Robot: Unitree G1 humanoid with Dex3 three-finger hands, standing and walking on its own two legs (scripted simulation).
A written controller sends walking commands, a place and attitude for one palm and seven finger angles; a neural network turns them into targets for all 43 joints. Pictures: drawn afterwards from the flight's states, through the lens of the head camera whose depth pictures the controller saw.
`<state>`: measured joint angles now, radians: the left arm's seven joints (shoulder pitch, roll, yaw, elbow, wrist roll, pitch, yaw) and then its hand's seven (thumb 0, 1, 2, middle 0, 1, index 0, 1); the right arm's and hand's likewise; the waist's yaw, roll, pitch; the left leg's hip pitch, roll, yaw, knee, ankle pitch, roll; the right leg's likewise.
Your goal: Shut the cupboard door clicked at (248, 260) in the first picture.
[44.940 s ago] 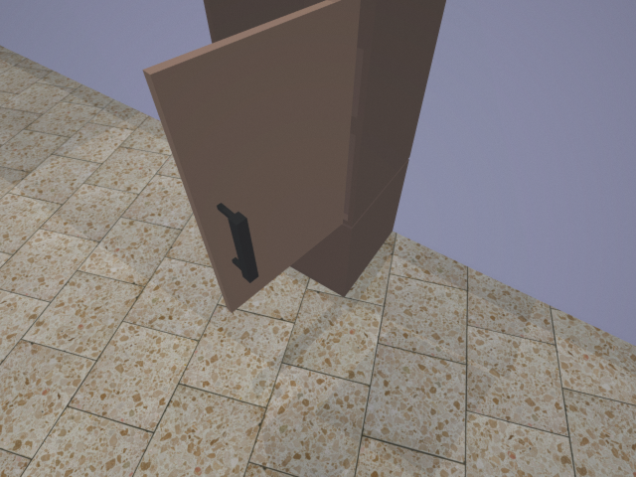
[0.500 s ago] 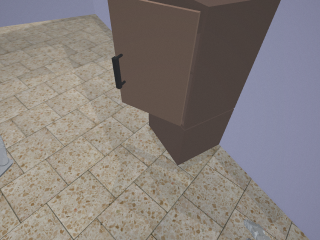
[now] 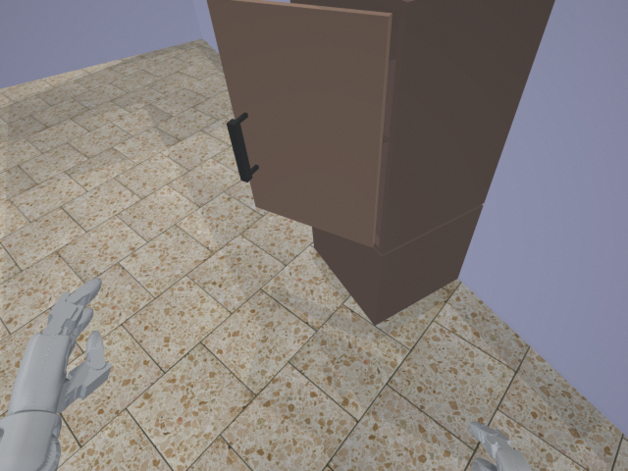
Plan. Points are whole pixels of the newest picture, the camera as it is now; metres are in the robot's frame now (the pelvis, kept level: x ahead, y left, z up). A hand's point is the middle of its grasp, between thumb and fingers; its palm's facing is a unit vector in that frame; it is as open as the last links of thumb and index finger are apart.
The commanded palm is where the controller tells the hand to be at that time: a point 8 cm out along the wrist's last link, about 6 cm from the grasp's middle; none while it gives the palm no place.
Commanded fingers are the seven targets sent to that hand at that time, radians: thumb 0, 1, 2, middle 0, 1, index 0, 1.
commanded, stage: let the arm hang, fingers relaxed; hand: left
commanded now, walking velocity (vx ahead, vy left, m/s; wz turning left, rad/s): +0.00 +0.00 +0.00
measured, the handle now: (245, 148) +0.89 +0.25 -0.08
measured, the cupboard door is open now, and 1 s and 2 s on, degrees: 32 32 32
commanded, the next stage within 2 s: look to check the result in 1.00 s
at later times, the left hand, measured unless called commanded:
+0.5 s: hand out of the picture -0.06 +0.20 -0.16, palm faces +0.01 -0.97 -0.23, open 7.3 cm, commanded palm none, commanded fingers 0.00 0.90 0.90 -0.20 -0.30 -0.20 -0.30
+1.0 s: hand out of the picture -0.02 +0.16 -0.16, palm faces +0.01 -0.99 -0.16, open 7.3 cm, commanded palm none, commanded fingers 0.00 0.90 0.90 -0.20 -0.30 -0.20 -0.30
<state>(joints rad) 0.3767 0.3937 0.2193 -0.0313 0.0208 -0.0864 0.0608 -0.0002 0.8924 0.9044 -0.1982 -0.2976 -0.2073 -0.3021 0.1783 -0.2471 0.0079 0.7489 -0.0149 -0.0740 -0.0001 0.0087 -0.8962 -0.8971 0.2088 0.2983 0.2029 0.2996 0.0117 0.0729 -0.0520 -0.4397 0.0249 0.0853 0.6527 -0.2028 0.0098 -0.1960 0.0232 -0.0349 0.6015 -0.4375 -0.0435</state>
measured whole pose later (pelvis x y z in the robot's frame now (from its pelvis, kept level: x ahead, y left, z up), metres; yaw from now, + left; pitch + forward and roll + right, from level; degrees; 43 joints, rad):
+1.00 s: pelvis +0.00 +0.01 +0.02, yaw -1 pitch -2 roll +1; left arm 0.33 0.11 -0.01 1.14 0.01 -0.01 0.04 0.00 0.90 0.90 -0.20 -0.30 -0.20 -0.30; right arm 0.31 -0.12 0.00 1.16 -0.02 0.02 -0.04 0.00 -0.90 -0.90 0.20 0.30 0.20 0.30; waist -0.02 -0.02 0.02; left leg -0.24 0.00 0.09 0.40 -0.14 0.03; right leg -0.02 0.01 -0.02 0.38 -0.34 -0.03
